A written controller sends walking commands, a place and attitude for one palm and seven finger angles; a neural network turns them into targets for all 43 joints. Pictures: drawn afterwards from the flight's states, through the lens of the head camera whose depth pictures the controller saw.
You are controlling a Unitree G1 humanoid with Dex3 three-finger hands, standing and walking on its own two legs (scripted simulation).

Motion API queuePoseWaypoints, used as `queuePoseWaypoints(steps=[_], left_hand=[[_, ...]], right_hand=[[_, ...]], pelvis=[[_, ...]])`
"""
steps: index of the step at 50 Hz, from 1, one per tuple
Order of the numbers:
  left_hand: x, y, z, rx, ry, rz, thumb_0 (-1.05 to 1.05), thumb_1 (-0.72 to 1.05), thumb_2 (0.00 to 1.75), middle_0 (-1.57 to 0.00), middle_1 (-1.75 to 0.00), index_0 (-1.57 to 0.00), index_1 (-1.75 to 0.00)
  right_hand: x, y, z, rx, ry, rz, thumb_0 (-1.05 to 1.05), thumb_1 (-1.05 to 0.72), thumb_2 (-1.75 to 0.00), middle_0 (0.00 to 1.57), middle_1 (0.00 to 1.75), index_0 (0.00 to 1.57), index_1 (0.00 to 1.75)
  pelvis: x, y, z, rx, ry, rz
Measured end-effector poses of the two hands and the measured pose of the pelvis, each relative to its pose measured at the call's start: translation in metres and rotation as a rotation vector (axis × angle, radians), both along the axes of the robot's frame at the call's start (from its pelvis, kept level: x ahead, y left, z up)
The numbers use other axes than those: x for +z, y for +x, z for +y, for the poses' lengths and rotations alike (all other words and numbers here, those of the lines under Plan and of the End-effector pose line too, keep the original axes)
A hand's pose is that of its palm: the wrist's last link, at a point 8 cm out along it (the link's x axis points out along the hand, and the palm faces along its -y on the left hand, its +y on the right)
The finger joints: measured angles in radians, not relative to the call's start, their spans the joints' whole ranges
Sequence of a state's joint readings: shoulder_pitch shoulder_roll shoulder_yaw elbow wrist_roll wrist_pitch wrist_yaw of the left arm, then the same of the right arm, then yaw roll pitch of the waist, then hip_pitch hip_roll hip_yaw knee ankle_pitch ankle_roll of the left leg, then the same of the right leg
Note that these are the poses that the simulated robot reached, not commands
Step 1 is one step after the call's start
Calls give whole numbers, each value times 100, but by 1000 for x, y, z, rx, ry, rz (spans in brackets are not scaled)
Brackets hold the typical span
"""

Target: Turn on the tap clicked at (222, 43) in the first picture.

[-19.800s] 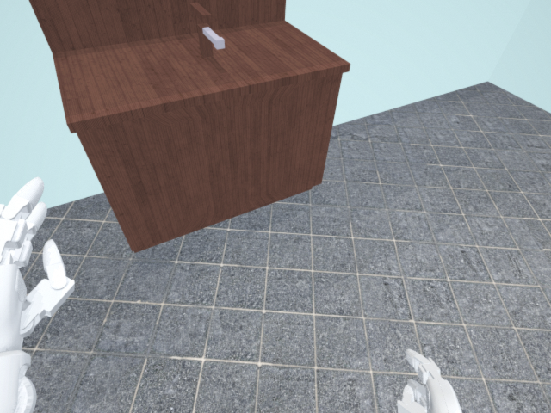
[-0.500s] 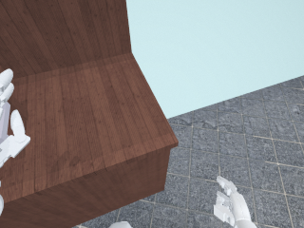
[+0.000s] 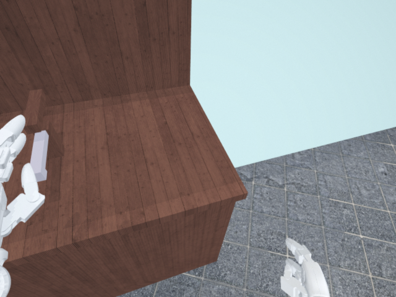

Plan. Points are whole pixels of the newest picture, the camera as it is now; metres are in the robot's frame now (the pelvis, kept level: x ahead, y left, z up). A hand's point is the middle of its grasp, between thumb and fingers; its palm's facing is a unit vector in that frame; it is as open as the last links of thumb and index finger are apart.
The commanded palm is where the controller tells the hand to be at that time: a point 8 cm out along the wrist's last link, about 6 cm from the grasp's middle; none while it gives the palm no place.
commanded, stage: come to a stop and stand still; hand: left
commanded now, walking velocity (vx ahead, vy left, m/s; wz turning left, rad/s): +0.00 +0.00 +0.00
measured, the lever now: (36, 173) +0.33 +0.38 +0.04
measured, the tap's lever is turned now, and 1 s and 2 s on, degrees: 0 0 0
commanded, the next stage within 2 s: look again from close up in 0.22 s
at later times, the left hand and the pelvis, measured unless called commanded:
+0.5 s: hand (37, 166) +0.25 +0.27 +0.19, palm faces +0.42 -0.82 -0.38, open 7.4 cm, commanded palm +0.18 +0.28 +0.17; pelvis +0.01 +0.01 +0.00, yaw -2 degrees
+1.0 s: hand (35, 158) +0.28 +0.28 +0.18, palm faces +0.39 -0.81 -0.44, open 7.5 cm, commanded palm +0.19 +0.30 +0.17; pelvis +0.02 +0.02 +0.00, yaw -2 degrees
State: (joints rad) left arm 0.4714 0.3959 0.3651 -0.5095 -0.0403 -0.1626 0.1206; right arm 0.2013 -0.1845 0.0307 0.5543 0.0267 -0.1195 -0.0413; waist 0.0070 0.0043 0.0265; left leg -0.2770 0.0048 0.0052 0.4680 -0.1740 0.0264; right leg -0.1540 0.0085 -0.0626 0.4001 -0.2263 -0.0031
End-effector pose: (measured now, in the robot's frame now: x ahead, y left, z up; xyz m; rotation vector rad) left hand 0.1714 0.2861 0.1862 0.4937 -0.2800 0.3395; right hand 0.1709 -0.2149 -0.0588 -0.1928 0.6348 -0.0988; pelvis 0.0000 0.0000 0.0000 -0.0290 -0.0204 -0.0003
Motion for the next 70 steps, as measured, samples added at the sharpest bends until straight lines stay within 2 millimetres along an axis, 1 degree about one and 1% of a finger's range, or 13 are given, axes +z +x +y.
queuePoseWaypoints(steps=[5,13,17,22,29,34,39,43,47,52,54,61,70], left_hand=[[-12,-7,10,73,-46,46,2,89,90,-21,-30,-20,-30],[-24,3,-6,44,-105,62,2,89,90,-21,-30,-20,-30],[-11,14,-5,8,-15,31,2,89,90,-21,-30,-21,-30],[21,39,32,46,69,-135,2,89,90,-21,-30,-21,-30],[-18,37,-5,-106,-51,29,2,90,90,-20,-30,-20,-30],[-35,36,14,-68,-53,78,2,89,90,-21,-30,-21,-30],[-16,41,34,12,-57,-60,2,89,90,-21,-30,-21,-30],[-4,46,25,-17,-75,-134,2,89,90,-21,-30,-20,-30],[-9,51,16,-63,-80,-85,2,89,90,-21,-30,-20,-30],[5,70,55,1,65,-101,2,89,90,-21,-30,-21,-30],[3,68,56,17,34,-78,2,89,90,-21,-30,-21,-30],[-21,34,13,-127,-34,40,2,89,90,-21,-30,-20,-30],[-14,20,42,23,-43,-60,2,89,90,-21,-30,-21,-30]], right_hand=[[-10,-10,8,20,19,33,1,-90,-90,20,30,20,30],[-18,-21,4,26,6,89,1,-90,-90,20,30,20,30],[-17,-20,-5,20,-24,97,1,-90,-90,21,30,20,30],[-14,-17,-15,15,-48,111,1,-90,-90,20,30,20,30],[-6,-8,-20,-65,-37,39,1,-90,-90,20,30,20,30],[-4,0,-8,-53,-64,67,1,-90,-90,20,30,20,30],[0,16,8,15,-76,64,1,-90,-90,20,30,20,30],[4,30,19,44,-56,28,1,-90,-90,20,30,20,30],[7,37,26,36,-33,-1,1,-90,-90,20,30,20,30],[0,31,30,60,-26,22,1,-90,-90,20,30,20,30],[-2,24,27,39,-7,17,1,-90,-90,21,30,20,30],[-11,-9,17,-30,-9,64,1,-90,-90,20,30,20,30],[-10,-24,10,-17,-59,96,1,-90,-90,20,30,20,30]], pelvis=[[1,-3,2,1,3,0],[0,-3,-2,4,0,0],[-1,1,-5,3,-6,8],[-1,1,-4,-21,2,24],[-1,16,15,-42,13,27],[-2,21,15,-26,14,27],[-1,24,16,-18,8,26],[-1,27,21,-26,3,29],[0,28,24,-31,1,32],[-2,17,25,-39,2,45],[-2,15,28,-46,4,43],[-3,13,35,-48,8,24],[-2,4,26,-23,0,3]])
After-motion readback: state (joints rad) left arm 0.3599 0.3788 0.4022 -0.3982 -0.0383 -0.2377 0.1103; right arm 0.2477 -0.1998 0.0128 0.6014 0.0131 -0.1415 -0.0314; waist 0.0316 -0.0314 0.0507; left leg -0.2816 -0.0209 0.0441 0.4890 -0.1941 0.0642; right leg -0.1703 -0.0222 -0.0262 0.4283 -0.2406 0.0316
